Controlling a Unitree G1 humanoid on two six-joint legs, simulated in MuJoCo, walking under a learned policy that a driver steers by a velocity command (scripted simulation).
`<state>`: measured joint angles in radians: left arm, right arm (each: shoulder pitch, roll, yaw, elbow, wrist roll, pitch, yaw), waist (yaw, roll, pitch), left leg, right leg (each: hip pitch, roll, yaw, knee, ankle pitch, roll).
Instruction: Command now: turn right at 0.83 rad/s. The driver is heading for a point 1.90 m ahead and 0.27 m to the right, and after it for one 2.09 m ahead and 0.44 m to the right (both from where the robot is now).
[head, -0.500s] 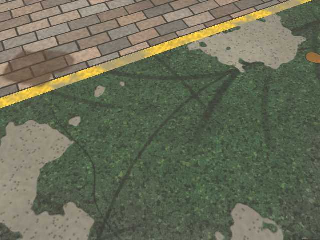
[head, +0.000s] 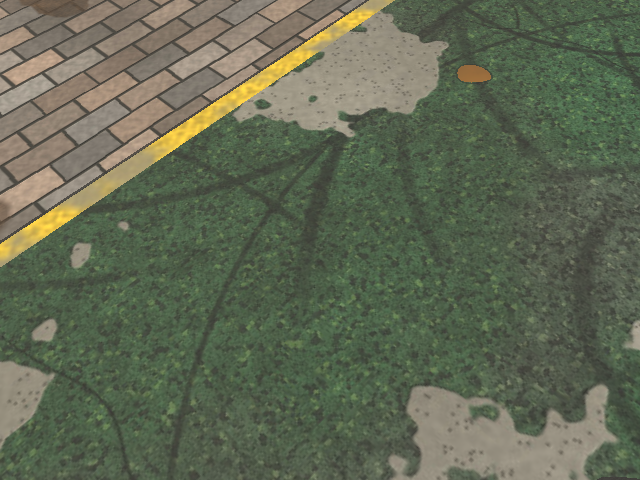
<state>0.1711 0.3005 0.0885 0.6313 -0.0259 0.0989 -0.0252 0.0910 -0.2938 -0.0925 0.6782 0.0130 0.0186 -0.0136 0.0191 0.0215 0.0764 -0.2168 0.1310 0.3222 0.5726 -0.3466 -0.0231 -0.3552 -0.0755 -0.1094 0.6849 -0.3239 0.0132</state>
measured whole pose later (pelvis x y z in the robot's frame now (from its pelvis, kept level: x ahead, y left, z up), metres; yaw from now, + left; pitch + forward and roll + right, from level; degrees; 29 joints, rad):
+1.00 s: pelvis +0.45 -0.21 +0.00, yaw -24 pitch +2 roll +0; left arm 0.11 0.26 0.00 0.66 0.06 -0.07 -0.01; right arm 0.49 -0.27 -0.04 0.92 0.01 -0.05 0.02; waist -0.09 0.01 0.03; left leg -0.27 0.02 -0.06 1.18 -0.32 0.10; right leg -0.39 0.00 -0.07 0.62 -0.27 -0.03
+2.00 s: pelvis +1.34 -0.34 +0.01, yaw +28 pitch +2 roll -3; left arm 0.46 0.33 0.05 0.84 0.03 -0.10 0.00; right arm 0.09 -0.37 -0.04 0.66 -0.04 -0.01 0.07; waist 0.06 0.06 0.00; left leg -0.70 0.00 -0.06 1.16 -0.19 0.09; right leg -0.07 0.00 -0.13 0.35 -0.30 0.02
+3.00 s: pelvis +2.05 -0.02 +0.00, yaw -13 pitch +2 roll +0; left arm 0.19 0.34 0.10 0.61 -0.03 0.05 0.05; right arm -0.01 -0.29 -0.03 0.61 0.00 -0.06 -0.02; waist 0.05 0.02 0.05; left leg -0.53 -0.06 -0.23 0.56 -0.10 -0.10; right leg -0.30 0.26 0.30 0.58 -0.25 -0.10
